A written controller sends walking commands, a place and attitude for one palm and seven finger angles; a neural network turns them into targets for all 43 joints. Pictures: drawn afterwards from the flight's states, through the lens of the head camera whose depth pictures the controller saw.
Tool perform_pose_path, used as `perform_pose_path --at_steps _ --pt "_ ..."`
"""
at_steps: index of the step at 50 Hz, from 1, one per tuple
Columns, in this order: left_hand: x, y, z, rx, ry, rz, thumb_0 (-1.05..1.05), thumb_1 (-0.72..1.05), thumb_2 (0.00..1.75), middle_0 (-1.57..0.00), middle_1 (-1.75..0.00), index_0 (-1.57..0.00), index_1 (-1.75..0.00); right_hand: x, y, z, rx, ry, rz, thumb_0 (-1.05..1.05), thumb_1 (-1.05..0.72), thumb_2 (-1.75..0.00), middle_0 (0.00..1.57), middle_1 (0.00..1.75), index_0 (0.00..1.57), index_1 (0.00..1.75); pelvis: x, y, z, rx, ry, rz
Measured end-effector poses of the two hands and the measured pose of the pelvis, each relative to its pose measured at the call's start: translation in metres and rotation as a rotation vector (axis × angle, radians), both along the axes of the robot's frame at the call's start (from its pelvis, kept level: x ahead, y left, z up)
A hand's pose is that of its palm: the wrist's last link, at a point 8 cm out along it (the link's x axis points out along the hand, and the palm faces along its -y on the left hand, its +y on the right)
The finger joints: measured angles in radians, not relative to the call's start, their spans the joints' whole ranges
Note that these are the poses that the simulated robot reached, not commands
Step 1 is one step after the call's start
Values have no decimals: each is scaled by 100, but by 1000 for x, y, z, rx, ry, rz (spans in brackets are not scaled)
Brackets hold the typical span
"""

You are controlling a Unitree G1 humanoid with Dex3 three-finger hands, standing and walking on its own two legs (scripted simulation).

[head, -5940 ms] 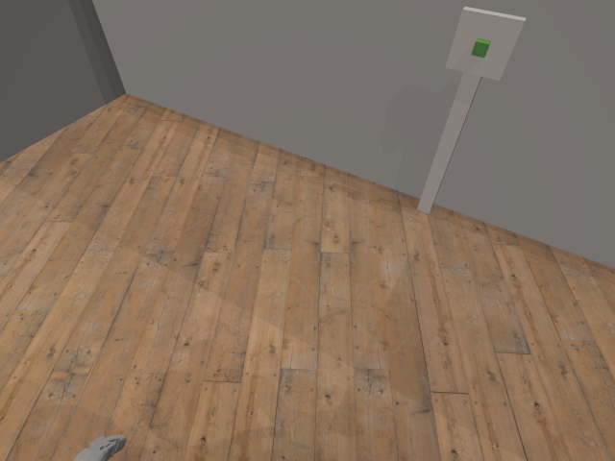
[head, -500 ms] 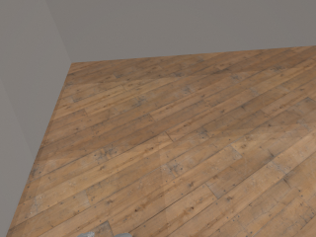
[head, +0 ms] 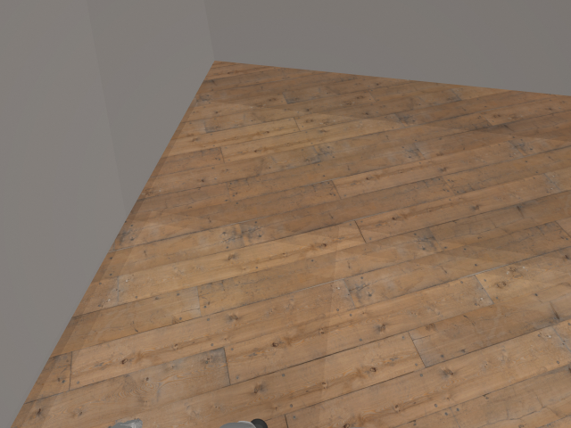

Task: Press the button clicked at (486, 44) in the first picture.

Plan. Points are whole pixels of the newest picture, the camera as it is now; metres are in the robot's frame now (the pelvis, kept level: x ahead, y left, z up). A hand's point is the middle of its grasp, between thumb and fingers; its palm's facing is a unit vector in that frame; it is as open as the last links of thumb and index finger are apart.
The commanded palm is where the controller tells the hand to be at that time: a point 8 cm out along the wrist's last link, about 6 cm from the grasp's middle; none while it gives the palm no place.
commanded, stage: turn to face it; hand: left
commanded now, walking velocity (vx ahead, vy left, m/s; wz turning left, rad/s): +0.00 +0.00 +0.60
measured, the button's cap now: out of the picture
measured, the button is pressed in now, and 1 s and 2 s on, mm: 0 0 0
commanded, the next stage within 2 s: none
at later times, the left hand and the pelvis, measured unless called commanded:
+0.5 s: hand out of the picture -0.06 +0.21 -0.19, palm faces +0.36 -0.90 -0.23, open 7.3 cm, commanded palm none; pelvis -0.02 +0.00 -0.01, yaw +20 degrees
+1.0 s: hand out of the picture +0.00 +0.27 -0.14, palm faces +0.55 -0.79 -0.25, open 7.4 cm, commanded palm none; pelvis -0.02 +0.01 +0.00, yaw +36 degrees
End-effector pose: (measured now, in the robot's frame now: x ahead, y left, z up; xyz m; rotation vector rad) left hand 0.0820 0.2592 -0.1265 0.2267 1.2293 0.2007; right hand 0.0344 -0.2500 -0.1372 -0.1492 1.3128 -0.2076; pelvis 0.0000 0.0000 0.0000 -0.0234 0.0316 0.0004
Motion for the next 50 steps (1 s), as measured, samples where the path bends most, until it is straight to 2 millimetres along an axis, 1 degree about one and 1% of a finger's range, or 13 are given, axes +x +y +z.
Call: perform_pose_path --at_steps 3,5,7,11,14,17,20,26,29,33,39,44,50 --pt "-2 -14 4 15 -72 23 0 91 90 -20 -30 -20 -30 5 -19 -9 9 -11 29 0 -91 -90 20 30 21 30 -7 -16 -7 19 -2 43" --pt "-10 -23 8 26 -102 40 0 91 89 -20 -30 -20 -30 11 -31 -13 10 -18 50 0 -91 -90 20 29 21 30 -11 -24 -8 24 -16 70" --pt "-21 -31 14 24 -109 66 0 91 89 -20 -30 -20 -30 21 -38 -10 9 -27 82 0 -91 -90 20 29 20 30 -12 -28 -4 32 -26 107" --pt "-43 -42 19 12 -101 113 0 91 89 -20 -30 -20 -30 42 -45 0 8 -61 138 0 -91 -90 19 29 20 30 -13 -33 3 55 -37 157" --pt "-60 -45 16 -3 -92 152 0 91 89 -20 -30 -20 -30 56 -42 4 2 -68 189 0 -91 -90 19 29 20 30 -15 -33 4 63 -40 204" --pt "-82 -44 9 -21 -71 202 0 90 89 -20 -30 -20 -30 72 -32 6 -7 -58 251 0 -91 -90 19 29 20 30 -17 -30 3 60 -37 248" --pt "-109 -36 0 -37 -29 259 0 91 89 -20 -30 -20 -30 91 -13 8 -15 -60 322 0 -91 -90 19 29 20 30 -20 -21 0 53 -28 287" --pt "-171 -3 -33 -68 70 392 0 90 89 -20 -30 -20 -30 133 46 10 -43 -138 472 0 -91 -90 19 29 20 30 -26 8 -17 27 -5 367" --pt "-190 14 -35 -63 119 433 0 91 89 -20 -30 -20 -30 139 70 19 -42 -173 511 0 -91 -90 20 29 20 30 -29 17 -14 22 -9 380" --pt "-189 31 -23 -54 92 462 0 91 89 -20 -30 -20 -30 135 87 29 -47 -172 535 0 -91 -90 20 29 20 30 -30 28 -2 -4 -14 420" --pt "-166 50 -7 -24 -36 491 0 91 89 -20 -30 -20 -30 121 97 28 -33 -117 568 0 -90 -90 20 29 21 30 -30 33 5 -6 -16 491" --pt "-144 52 3 -2 -113 511 0 91 89 -20 -30 -20 -30 111 91 21 -21 -68 581 0 -90 -90 20 30 21 30 -26 30 5 4 -11 552" --pt "-119 39 14 26 -179 529 0 91 89 -20 -30 -20 -30 110 70 7 -13 -2 602 0 -90 -90 20 30 21 30 -18 14 2 14 -1 626"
